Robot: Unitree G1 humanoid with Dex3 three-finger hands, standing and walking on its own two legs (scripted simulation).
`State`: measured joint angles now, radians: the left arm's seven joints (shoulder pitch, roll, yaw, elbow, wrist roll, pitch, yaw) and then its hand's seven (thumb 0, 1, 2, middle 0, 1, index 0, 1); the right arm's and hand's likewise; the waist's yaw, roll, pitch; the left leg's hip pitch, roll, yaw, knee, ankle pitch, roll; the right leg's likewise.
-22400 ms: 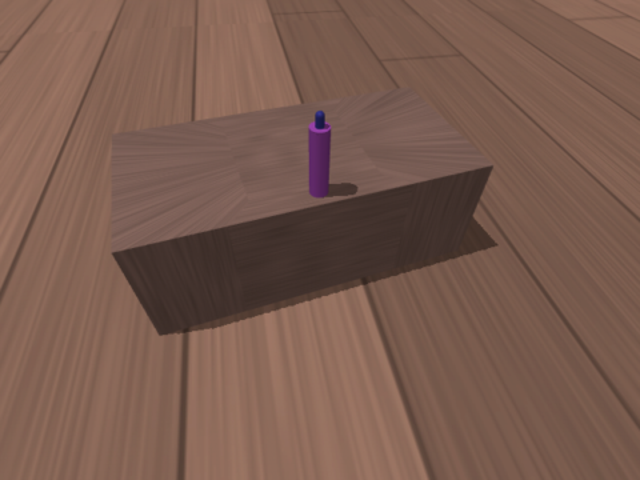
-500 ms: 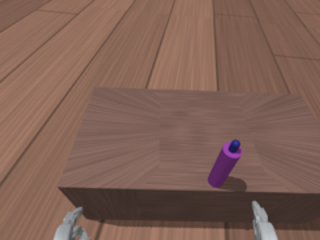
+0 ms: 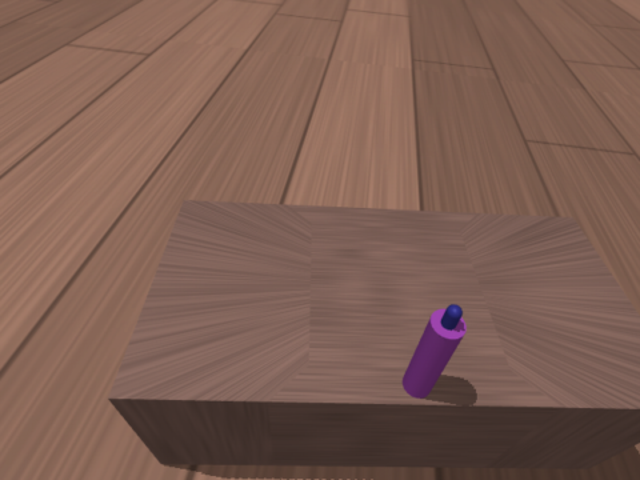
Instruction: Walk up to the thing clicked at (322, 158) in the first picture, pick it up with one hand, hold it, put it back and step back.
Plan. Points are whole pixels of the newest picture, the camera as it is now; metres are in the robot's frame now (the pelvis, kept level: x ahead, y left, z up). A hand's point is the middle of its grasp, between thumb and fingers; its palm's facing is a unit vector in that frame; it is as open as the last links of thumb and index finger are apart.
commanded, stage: home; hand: right
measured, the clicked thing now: (433, 351) +0.41 -0.21 -0.18
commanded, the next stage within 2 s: stand in 1.24 s
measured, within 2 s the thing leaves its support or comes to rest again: neither
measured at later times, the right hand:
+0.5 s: hand out of the picture +0.05 -0.25 -0.14, palm faces -0.03 +0.92 -0.38, open 17.4 cm
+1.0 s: hand out of the picture +0.06 -0.25 -0.14, palm faces -0.05 +0.93 -0.37, open 17.3 cm
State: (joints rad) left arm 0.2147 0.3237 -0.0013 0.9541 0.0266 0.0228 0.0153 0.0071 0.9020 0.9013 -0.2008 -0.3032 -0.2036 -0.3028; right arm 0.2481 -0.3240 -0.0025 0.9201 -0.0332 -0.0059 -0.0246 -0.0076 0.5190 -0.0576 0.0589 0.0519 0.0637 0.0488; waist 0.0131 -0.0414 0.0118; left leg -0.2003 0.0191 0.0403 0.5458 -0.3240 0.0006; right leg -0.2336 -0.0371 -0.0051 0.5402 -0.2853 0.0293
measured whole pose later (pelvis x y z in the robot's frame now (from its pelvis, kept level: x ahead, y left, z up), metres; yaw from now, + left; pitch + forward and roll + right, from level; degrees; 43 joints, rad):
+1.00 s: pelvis -0.01 +0.00 +0.01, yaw +1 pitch -3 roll +0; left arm 0.13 0.33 -0.01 1.16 0.01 0.01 0.00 0.00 0.90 0.90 -0.20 -0.30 -0.20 -0.30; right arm 0.13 -0.33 0.02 1.13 -0.01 -0.01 -0.01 0.00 0.51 -0.06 0.06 0.05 0.07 0.05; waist 0.01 -0.03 0.05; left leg -0.09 0.00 0.03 0.34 -0.20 0.01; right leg -0.11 -0.05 -0.02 0.33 -0.16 0.04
